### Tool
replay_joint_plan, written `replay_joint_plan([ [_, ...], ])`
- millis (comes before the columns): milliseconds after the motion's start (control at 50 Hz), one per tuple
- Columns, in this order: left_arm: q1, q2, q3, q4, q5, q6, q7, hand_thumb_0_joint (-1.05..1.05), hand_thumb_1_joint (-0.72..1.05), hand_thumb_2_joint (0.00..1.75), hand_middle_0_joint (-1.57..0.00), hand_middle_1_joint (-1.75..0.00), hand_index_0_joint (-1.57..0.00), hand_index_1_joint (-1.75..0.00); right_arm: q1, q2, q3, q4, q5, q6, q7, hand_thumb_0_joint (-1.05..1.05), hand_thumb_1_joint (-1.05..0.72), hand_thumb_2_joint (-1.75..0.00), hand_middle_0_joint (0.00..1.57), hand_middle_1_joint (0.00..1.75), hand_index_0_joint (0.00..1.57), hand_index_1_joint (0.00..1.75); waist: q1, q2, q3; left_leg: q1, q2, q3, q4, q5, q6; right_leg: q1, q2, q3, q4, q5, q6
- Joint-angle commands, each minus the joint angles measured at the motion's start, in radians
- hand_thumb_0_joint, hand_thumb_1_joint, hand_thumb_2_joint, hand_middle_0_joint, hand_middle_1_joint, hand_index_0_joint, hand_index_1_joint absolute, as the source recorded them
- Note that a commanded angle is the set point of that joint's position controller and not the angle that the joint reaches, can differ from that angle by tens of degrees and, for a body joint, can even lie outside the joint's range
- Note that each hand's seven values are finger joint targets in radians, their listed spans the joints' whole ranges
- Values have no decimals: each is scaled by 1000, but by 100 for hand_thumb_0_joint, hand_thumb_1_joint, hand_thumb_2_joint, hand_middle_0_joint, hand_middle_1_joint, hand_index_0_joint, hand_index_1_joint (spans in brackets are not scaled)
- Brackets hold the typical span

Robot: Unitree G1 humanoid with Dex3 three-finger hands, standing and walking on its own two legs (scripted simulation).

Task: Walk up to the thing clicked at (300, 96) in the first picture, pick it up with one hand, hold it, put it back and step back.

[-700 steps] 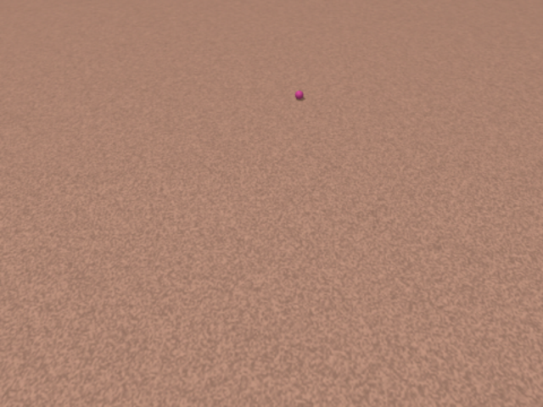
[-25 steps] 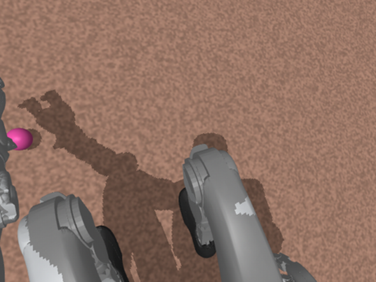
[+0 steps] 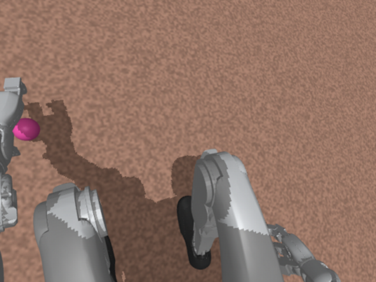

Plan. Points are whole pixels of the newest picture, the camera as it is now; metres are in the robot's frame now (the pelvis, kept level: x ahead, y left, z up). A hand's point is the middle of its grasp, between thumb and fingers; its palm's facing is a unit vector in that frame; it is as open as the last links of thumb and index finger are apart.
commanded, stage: rest palm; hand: left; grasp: from above
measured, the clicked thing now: (26, 129) +0.48 +0.27 -0.29
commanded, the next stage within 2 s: close in 1.16 s
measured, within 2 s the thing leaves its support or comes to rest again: neither
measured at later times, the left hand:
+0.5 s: hand (15, 125) +0.47 +0.28 -0.23, palm faces -0.47 -0.11 -0.87, open 14.1 cm
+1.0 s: hand (18, 126) +0.48 +0.28 -0.25, palm faces -0.43 -0.10 -0.90, open 14.1 cm
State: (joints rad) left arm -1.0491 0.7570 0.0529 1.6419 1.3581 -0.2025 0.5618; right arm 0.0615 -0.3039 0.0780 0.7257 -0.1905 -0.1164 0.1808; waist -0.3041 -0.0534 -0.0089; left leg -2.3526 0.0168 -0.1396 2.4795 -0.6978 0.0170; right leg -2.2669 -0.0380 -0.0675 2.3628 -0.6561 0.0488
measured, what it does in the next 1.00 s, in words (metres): stands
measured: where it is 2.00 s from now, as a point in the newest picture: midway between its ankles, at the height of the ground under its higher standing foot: (153, 262)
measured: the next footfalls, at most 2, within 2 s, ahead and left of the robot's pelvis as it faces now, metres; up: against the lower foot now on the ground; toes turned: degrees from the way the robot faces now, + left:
none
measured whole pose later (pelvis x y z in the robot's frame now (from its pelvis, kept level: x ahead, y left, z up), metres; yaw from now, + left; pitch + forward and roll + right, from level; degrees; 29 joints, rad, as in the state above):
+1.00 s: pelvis +0.00 +0.00 -0.02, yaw -5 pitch +28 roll -13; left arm -1.10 0.97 0.17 1.80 1.32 -0.17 0.65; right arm 0.10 -0.35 0.23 0.69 -0.28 -0.26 0.30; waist -0.40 -0.10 0.16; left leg -2.37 0.03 -0.22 2.57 -0.73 0.01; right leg -2.27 0.00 -0.13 2.39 -0.64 0.06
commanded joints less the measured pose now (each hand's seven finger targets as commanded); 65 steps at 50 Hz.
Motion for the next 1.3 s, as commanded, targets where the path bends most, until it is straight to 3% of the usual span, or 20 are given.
replay_joint_plan([
  [0, -364, 227, 45, -40, -6, 36, 51, 0, -52, 97, -6, -102, -6, -101, 264, -286, -52, 22, -15, -14, 20, 0, -89, -90, 20, 30, 20, 30, -84, 421, -545, 540, -17, 57, -269, 172, 0, 199, 47, -135, -177, 210, -60],
  [40, -338, 293, 91, -52, -21, 46, 59, 0, -52, 97, -5, -103, -6, -102, 252, -291, -38, -8, -19, -18, 25, 0, -89, -90, 20, 30, 20, 30, -56, 401, -593, 526, -21, 69, -252, 184, 7, 254, 53, -128, -185, 218, -65],
  [100, -289, 292, 102, 6, -35, 53, 39, 0, -51, 95, -5, -103, -6, -102, 262, -299, -24, -27, -27, -33, 37, 0, -89, -90, 20, 30, 20, 30, -77, 372, -569, 478, -22, 85, -221, 180, 17, 290, 55, -121, -182, 218, -61],
  [120, -258, 360, 151, -9, -41, 51, 38, 0, -51, 96, -5, -103, -6, -102, 286, -309, -25, -13, -32, -29, 37, 0, -89, -90, 20, 30, 20, 30, -65, 374, -605, 476, -20, 84, -223, 203, 19, 343, 61, -121, -192, 239, -60],
  [200, -251, 418, 180, -58, -82, 31, 11, 0, -52, 96, -5, -103, -6, -102, 305, -304, -6, -21, -37, -28, 38, 0, -89, -90, 20, 30, 20, 30, -55, 339, -633, 418, -14, 80, -199, 200, 26, 423, 63, -108, -195, 251, -60],
  [220, -262, 413, 173, -90, -81, 21, 3, 0, -53, 97, -5, -102, -6, -101, 318, -308, -3, -23, -42, -29, 40, 0, -89, -90, 20, 30, 20, 30, -71, 344, -630, 428, -15, 80, -193, 217, 26, 435, 62, -109, -193, 270, -58],
  [320, -231, 435, 169, -104, -97, -38, -18, 0, -52, 96, -5, -101, -6, -100, 338, -307, 8, 7, -52, -27, 38, 0, -89, -90, 20, 30, 20, 30, -70, 347, -641, 410, -5, 61, -170, 212, 20, 469, 75, -115, -191, 270, -59],
  [420, -226, 401, 124, -103, -69, -78, -8, 0, -53, 98, -6, -99, -6, -99, 350, -315, 20, 22, -69, -32, 45, 0, -89, -90, 20, 30, 20, 30, -87, 396, -605, 474, -2, 52, -168, 229, 5, 425, 82, -140, -180, 280, -63],
  [480, -246, 382, 91, -67, -55, -87, 17, 0, -52, 98, -7, -98, -6, -98, 319, -323, 35, 8, -74, -46, 53, 0, -89, -90, 20, 30, 20, 30, -100, 384, -535, 465, -1, 44, -166, 188, 4, 358, 85, -159, -178, 243, -66],
  [520, -219, 403, 108, -63, -39, -89, 50, 0, -53, 100, -7, -96, -6, -97, 302, -330, 40, 12, -71, -46, 50, 0, -89, -90, 20, 30, 20, 30, -83, 413, -540, 483, 0, 34, -191, 204, -4, 355, 87, -173, -173, 248, -72],
  [600, -238, 374, 75, 11, 2, -71, 104, 0, -51, 98, -6, -97, -6, -97, 267, -334, 47, 6, -84, -68, 63, 0, -89, -90, 20, 30, 20, 30, -104, 431, -484, 496, 5, 24, -200, 181, -11, 294, 94, -188, -152, 236, -72],
  [680, -273, 348, 57, 31, 6, -37, 152, 0, -53, 99, -7, -96, -6, -97, 252, -346, 56, 7, -90, -96, 82, 0, -89, -90, 20, 30, 20, 30, -125, 446, -472, 506, 6, 23, -198, 195, -12, 303, 93, -186, -158, 258, -67],
  [700, -304, 386, 86, -1, 10, -32, 163, 0, -51, 97, -7, -98, -7, -98, 246, -357, 53, -9, -94, -106, 87, 0, -89, -90, 20, 30, 20, 30, -133, 445, -469, 509, 8, 21, -190, 192, -11, 297, 93, -192, -152, 255, -63],
  [760, -317, 345, 54, 38, -4, -2, 170, 0, -50, 95, -6, -99, -7, -98, 227, -363, 51, 0, -92, -132, 101, 0, -89, -90, 20, 30, 20, 30, -145, 439, -442, 481, 9, 16, -192, 148, -8, 278, 87, -189, -161, 218, -62],
  [780, -311, 384, 91, 46, -13, 8, 172, 0, -51, 95, -6, -99, -7, -99, 235, -371, 51, -9, -93, -136, 103, 0, -89, -90, 20, 30, 20, 30, -145, 431, -448, 479, 11, 20, -190, 146, -5, 300, 92, -187, -169, 221, -62],
  [860, -312, 428, 134, 57, -33, 32, 152, 0, -53, 97, -6, -99, -6, -99, 254, -381, 51, 0, -86, -141, 110, 0, -90, -90, 20, 30, 20, 30, -140, 435, -470, 485, 14, 4, -198, 173, -6, 315, 83, -184, -163, 232, -59],
  [940, -299, 410, 115, 61, -59, 36, 111, 0, -53, 96, -6, -101, -6, -100, 252, -373, 63, -9, -86, -147, 113, 0, -90, -90, 20, 30, 20, 30, -147, 427, -491, 475, 9, 12, -177, 179, 0, 353, 85, -179, -165, 246, -59],
  [1080, -271, 446, 105, 0, -94, -12, 68, 0, -52, 96, -6, -102, -7, -101, 264, -359, 94, -8, -79, -136, 110, 0, -90, -90, 20, 30, 20, 30, -136, 443, -516, 509, 17, -3, -176, 250, -7, 410, 92, -191, -163, 299, -60],
  [1240, -239, 464, 98, 14, -68, -58, 103, 0, -51, 98, -7, -101, -7, -101, 257, -372, 106, -15, -87, -123, 107, 0, -90, -90, 20, 30, 20, 30, -134, 428, -478, 473, 18, 2, -167, 220, -5, 413, 104, -195, -170, 285, -62],
  [1280, -241, 461, 91, 30, -53, -55, 115, 0, -42, 92, -11, -101, -12, -100, 259, -377, 108, -25, -90, -127, 109, 0, -89, -90, 20, 30, 20, 30, -143, 424, -448, 472, 18, 3, -167, 211, -5, 392, 103, -198, -169, 275, -60],
])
